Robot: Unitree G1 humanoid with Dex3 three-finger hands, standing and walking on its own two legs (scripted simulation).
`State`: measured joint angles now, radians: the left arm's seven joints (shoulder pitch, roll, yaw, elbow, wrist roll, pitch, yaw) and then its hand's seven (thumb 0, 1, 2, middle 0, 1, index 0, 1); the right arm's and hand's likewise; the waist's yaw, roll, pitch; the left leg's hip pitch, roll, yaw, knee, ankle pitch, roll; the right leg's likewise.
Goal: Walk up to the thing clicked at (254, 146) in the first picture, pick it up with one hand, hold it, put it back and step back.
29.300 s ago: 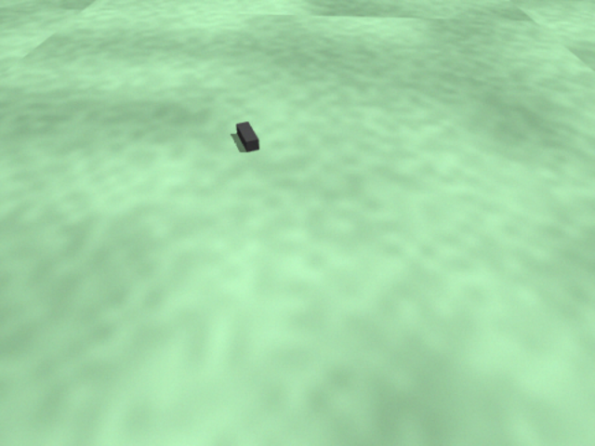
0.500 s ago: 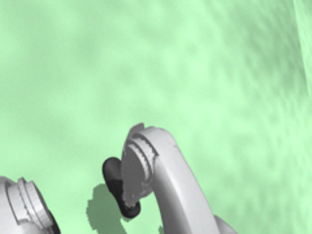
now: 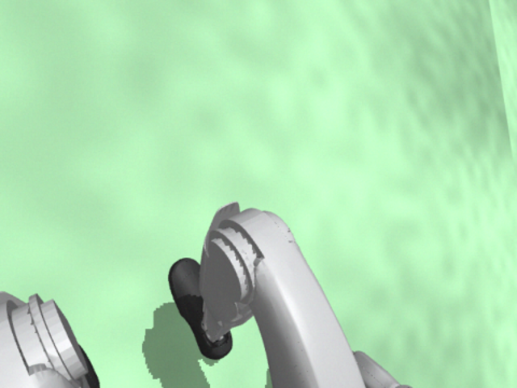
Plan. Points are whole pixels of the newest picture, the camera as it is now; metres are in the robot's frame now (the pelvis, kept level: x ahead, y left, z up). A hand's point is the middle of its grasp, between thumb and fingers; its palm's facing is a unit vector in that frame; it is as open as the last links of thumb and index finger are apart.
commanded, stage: settle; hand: left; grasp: from above
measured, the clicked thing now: out of the picture +0.48 +0.34 -0.27
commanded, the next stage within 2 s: lift in 1.02 s
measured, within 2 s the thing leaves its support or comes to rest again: leaves its support in 0.36 s
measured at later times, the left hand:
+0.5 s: hand out of the picture +0.47 +0.36 -0.22, palm faces -0.40 -0.11 -0.91, open 10.5 cm
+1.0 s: hand out of the picture +0.47 +0.35 -0.13, palm faces -0.44 -0.08 -0.90, open 10.5 cm
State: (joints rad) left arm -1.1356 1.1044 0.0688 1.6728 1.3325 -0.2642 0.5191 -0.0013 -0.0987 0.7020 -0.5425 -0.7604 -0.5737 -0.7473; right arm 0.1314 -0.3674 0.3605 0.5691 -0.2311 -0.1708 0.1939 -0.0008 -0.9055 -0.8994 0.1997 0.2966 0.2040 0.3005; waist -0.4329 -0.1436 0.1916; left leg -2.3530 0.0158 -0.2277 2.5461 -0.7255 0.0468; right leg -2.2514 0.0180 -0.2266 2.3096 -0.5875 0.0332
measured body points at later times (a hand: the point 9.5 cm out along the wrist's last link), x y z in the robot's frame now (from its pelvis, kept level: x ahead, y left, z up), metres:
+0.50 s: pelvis +0.00 +0.00 +0.01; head +0.28 +0.14 +0.33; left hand +0.49 +0.36 -0.17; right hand +0.05 -0.26 -0.04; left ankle +0.06 +0.11 -0.27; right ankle +0.13 -0.11 -0.27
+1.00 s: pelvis +0.00 -0.01 +0.03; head +0.24 +0.11 +0.39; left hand +0.49 +0.35 -0.08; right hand +0.07 -0.27 -0.05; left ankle +0.06 +0.11 -0.27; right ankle +0.13 -0.11 -0.27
